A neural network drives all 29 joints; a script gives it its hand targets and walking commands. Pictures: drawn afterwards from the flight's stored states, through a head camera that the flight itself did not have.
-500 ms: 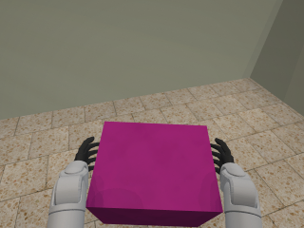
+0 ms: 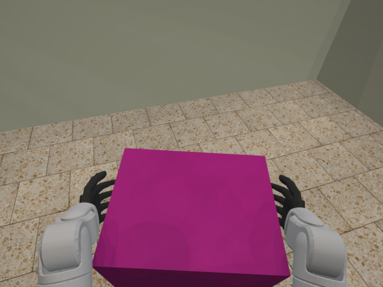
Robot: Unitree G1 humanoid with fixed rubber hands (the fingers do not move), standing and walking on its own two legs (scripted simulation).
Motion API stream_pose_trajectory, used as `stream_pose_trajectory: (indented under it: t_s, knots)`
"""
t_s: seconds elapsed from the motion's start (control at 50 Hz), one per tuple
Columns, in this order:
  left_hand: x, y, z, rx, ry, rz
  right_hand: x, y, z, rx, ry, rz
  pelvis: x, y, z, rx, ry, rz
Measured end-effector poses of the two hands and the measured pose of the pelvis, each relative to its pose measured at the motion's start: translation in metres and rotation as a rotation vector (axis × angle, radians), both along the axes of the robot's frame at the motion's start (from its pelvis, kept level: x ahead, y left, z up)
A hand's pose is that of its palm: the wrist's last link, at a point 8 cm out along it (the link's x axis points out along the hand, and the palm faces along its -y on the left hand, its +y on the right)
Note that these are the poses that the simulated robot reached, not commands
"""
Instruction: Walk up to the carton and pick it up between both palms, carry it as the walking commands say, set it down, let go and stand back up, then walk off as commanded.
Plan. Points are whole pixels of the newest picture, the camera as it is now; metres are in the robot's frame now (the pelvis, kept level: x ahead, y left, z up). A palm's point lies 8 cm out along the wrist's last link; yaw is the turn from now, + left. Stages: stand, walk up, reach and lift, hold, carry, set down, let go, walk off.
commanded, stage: carry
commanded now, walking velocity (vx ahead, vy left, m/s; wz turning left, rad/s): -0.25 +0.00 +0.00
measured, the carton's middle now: (190, 226) +0.26 +0.01 +0.01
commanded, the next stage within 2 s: none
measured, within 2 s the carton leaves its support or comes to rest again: neither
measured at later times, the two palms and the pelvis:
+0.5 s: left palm out of the picture +0.08 +0.22 +0.08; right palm out of the picture +0.10 -0.15 +0.09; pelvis -0.16 +0.01 +0.01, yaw +3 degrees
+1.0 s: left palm out of the picture -0.10 +0.16 +0.09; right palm out of the picture -0.10 -0.21 +0.09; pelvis -0.34 -0.01 +0.01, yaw +1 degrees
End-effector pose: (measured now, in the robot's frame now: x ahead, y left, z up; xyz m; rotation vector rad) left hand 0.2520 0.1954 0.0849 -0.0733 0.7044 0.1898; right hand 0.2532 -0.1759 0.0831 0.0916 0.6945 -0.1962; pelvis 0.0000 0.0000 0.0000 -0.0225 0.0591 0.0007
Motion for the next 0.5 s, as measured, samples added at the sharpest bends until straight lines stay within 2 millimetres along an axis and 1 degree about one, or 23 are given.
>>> stream_pose_trajectory:
  t_s: [0.08, 0.16, 0.2, 0.26, 0.32, 0.38, 0.42, 0.46, 0.5]
  knots:
    - [-0.018, -0.015, 0.009, 0.025, -0.032, -0.017, -0.024, -0.015, -0.001, 0.013, -0.031, -0.009, -0.024, -0.010, -0.003, 0.001, 0.004, -0.013]
    - [-0.044, -0.032, 0.007, 0.009, 0.007, -0.022, -0.055, -0.031, 0.001, 0.005, 0.007, -0.022, -0.045, -0.015, 0.007, 0.047, -0.006, 0.002]
    - [-0.056, -0.036, 0.009, 0.015, 0.014, -0.028, -0.067, -0.035, 0.002, 0.015, 0.014, -0.029, -0.056, -0.014, 0.011, 0.064, -0.008, 0.002]
    - [-0.072, -0.035, 0.013, 0.020, 0.007, -0.028, -0.083, -0.035, 0.005, 0.021, 0.006, -0.030, -0.073, -0.012, 0.013, 0.078, -0.001, 0.001]
    - [-0.090, -0.028, 0.014, 0.013, -0.005, -0.015, -0.096, -0.028, 0.009, 0.011, -0.005, -0.015, -0.092, -0.007, 0.014, 0.078, 0.008, 0.011]
    - [-0.114, -0.015, 0.010, -0.002, -0.013, 0.010, -0.111, -0.014, 0.011, -0.010, -0.014, 0.011, -0.112, 0.000, 0.011, 0.069, 0.012, 0.026]
    - [-0.132, -0.002, 0.004, -0.012, -0.022, 0.026, -0.123, -0.002, 0.010, -0.024, -0.021, 0.030, -0.127, 0.006, 0.006, 0.051, 0.013, 0.038]
    - [-0.153, 0.010, -0.002, -0.018, -0.007, 0.041, -0.137, 0.011, 0.008, -0.025, -0.008, 0.044, -0.142, 0.010, 0.006, 0.048, 0.005, 0.046]
    - [-0.175, 0.020, -0.004, -0.016, 0.014, 0.052, -0.153, 0.021, 0.005, -0.015, 0.013, 0.049, -0.155, 0.011, 0.009, 0.025, -0.001, 0.043]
